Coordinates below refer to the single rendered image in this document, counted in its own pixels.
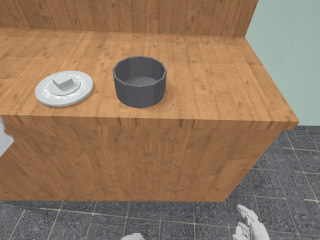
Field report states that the robot right hand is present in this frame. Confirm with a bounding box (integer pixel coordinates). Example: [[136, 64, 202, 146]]
[[232, 204, 270, 240]]

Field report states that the knob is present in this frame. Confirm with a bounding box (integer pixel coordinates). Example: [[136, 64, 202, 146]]
[[51, 72, 74, 89]]

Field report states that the table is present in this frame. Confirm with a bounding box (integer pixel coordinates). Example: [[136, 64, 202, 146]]
[[0, 0, 300, 202]]

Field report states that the robot left hand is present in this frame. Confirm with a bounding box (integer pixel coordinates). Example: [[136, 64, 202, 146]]
[[0, 115, 14, 157]]

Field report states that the pot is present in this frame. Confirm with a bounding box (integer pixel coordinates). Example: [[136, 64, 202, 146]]
[[112, 55, 167, 108]]

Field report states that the lid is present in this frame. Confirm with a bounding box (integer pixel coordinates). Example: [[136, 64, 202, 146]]
[[35, 70, 93, 107]]

